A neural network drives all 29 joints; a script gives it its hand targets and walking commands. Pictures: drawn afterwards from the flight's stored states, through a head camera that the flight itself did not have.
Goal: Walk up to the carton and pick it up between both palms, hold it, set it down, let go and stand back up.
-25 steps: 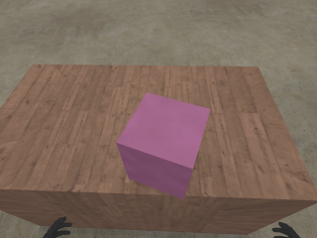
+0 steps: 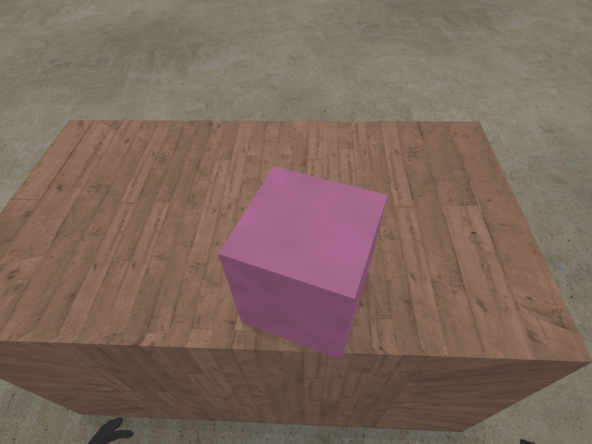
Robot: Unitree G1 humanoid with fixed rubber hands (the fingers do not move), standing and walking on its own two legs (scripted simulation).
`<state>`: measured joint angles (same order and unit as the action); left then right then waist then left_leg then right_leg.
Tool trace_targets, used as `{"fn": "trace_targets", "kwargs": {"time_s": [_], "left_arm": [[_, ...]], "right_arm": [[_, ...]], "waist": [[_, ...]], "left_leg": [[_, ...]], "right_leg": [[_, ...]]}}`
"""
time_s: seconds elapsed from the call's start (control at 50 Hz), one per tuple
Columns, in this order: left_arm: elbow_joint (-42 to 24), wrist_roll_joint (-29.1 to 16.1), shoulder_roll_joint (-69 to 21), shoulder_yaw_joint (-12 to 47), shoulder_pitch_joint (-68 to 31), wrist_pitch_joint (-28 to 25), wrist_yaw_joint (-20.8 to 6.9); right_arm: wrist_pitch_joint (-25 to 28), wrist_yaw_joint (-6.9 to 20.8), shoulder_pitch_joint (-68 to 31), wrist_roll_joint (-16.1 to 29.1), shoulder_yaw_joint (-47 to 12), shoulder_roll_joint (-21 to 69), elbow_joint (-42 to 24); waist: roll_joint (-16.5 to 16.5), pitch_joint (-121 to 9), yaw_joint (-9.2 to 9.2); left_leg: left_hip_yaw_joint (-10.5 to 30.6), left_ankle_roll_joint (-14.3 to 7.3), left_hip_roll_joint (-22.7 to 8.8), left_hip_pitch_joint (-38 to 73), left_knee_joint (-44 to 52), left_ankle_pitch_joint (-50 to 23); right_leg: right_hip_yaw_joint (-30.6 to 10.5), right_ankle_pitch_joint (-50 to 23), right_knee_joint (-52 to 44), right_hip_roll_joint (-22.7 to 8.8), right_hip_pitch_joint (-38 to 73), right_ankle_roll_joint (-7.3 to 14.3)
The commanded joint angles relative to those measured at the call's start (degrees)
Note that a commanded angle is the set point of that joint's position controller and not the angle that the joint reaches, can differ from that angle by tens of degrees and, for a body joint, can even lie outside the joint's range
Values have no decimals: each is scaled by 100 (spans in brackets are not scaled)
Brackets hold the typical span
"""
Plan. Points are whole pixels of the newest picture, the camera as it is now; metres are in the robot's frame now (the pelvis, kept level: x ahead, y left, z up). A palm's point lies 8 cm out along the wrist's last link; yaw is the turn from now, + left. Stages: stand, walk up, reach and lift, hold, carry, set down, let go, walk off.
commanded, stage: walk up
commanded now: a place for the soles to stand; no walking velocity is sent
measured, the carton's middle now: (307, 264) +0.39 +0.01 -0.03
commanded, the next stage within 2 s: reach and lift in 0.58 s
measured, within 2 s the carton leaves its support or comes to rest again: neither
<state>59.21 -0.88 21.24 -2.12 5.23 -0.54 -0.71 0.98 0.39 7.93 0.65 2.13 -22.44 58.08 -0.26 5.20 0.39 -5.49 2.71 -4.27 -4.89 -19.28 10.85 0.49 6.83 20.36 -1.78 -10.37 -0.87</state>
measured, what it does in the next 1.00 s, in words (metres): stands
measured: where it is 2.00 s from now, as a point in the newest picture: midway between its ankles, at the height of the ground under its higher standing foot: outside the picture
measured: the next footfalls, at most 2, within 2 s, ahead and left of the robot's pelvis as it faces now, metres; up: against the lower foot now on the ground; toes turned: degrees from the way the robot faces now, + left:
none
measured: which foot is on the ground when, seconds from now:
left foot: down 0.00-1.00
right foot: down 0.00-1.00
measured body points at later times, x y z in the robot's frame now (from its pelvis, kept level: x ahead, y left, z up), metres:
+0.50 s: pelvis +0.00 +0.00 +0.00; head +0.02 +0.00 +0.45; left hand +0.10 +0.31 -0.12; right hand +0.10 -0.32 -0.12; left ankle +0.00 +0.15 -0.75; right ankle +0.05 -0.13 -0.75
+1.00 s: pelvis +0.03 +0.00 -0.01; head +0.05 +0.01 +0.43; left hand +0.20 +0.29 -0.10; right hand +0.18 -0.28 -0.10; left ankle -0.01 +0.15 -0.75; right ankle +0.05 -0.13 -0.75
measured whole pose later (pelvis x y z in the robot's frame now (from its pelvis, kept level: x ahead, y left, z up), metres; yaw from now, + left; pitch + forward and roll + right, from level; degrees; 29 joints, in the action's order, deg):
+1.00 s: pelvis +0.03 +0.00 -0.01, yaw +2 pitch -5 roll +0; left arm 27.4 3.9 17.7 -7.4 5.7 25.2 -3.3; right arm 6.1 -2.1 9.2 0.4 5.0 -15.9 42.0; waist 1.8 9.0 2.2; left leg -2.9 2.8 -4.1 -5.8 -31.1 19.7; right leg 0.7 16.5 32.6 -2.0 -10.7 -1.2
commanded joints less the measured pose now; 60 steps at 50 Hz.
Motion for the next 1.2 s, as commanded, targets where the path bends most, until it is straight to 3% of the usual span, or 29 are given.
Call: {"fn": "trace_targets", "kwargs": {"time_s": [0.0,0.08,0.1,0.2,0.32,0.42,0.52,0.56,0.58,0.6,0.62,0.68,0.7,0.72,0.74,0.8,0.86,0.96,1.1,1.18], "left_arm": [[-273,1,1145,-204,-193,-83,18],[-283,0,1129,-210,-201,-69,13],[-280,10,1129,-220,-174,-70,11],[-256,-5,1093,-211,-124,-79,7],[-271,-3,1102,-220,-136,-104,22],[-256,-1,1092,-218,-122,-95,9],[-261,11,1057,-195,-82,-112,14],[-252,5,1090,-204,-82,-126,34],[-2060,-46,939,-8,-2475,886,146],[-2122,180,895,35,-1885,1539,311],[-2539,190,860,17,-1887,1854,349],[-3084,198,741,-108,-1293,2569,154],[-3343,312,742,-195,-1139,2735,118],[-3349,340,801,-310,-911,2863,63],[-3575,404,849,-444,-738,2929,28],[-3851,547,796,-816,0,2908,-60],[-3776,655,809,-980,92,2745,-183],[-3763,393,867,-772,-263,2338,-277],[-4098,42,580,-390,-127,1814,-276],[-4026,13,505,-319,81,1644,-316]], "right_arm": [[102,-26,-98,-4,223,-1050,-263],[100,-35,-64,-31,227,-1019,-278],[103,-34,-82,-9,233,-1046,-260],[108,-25,-54,-35,233,-1016,-270],[107,-21,-58,-27,225,-1043,-272],[93,-21,-65,-19,226,-1016,-268],[110,-35,-89,-15,222,-1050,-305],[116,-36,-56,-9,212,-1043,-275],[768,50,-2211,-664,1052,-179,-664],[680,250,-1510,-873,1285,-279,-572],[590,326,-1464,-1015,1338,-351,-909],[431,266,-950,-574,1138,-468,-1066],[377,240,-675,-410,1109,-526,-1062],[340,215,-560,-349,1091,-629,-1221],[333,165,-372,-251,968,-630,-1482],[425,-2,-40,-80,766,-610,-1732],[527,-171,-15,-14,524,-269,-1881],[703,-365,29,3,336,325,-2285],[1008,-412,244,-50,622,375,-2485],[1031,-445,415,-109,756,357,-2436]], "waist": [[168,-451,-32],[46,-399,-13],[175,-399,-17],[-43,-392,-55],[56,-452,-6],[50,-429,-24],[-23,-543,3],[115,-597,4],[21,-364,97],[118,110,175],[238,88,165],[159,-409,123],[-52,-671,196],[57,-866,184],[-3,-979,215],[79,-1390,150],[252,-1195,64],[434,-636,13],[-319,-618,61],[-315,-387,175]], "left_leg": [[456,-301,-527,-145,482,245],[473,-304,-502,-209,527,414],[490,-317,-533,-209,511,382],[453,-302,-531,-318,518,298],[497,-299,-556,-214,444,72],[460,-284,-545,-266,446,123],[435,-284,-570,-78,395,-127],[473,-273,-574,-61,403,-312],[89,-64,279,-1516,-338,1610],[-49,-211,214,-1797,-396,2159],[-174,-263,225,-1889,-471,2295],[-187,-41,354,-797,-1142,686],[-153,27,354,-652,-1236,509],[-135,28,333,-551,-1251,469],[-151,15,371,-544,-1239,292],[-43,62,451,-340,-1162,-726],[-61,16,621,-337,-1106,-898],[-221,-119,683,-238,-750,-358],[-67,146,517,354,-503,-1283],[51,203,456,438,-322,-1341]], "right_leg": [[-518,291,-551,-633,33,235],[-527,624,-578,-622,-64,246],[-486,524,-569,-607,-55,225],[-457,354,-488,-610,47,225],[-471,-79,-432,-626,93,229],[-459,177,-494,-638,93,227],[-430,-270,-451,-629,115,204],[-393,-466,-381,-636,226,216],[420,1673,556,326,86,297],[489,2072,753,386,174,318],[424,2033,889,382,300,245],[213,635,800,151,-98,233],[223,424,835,158,24,237],[252,395,859,160,137,221],[234,210,850,155,269,202],[214,-1398,926,204,922,154],[97,-2145,869,134,968,92],[57,-1653,602,116,504,-43],[216,-1083,183,256,431,169],[298,-560,-64,344,549,234]]}}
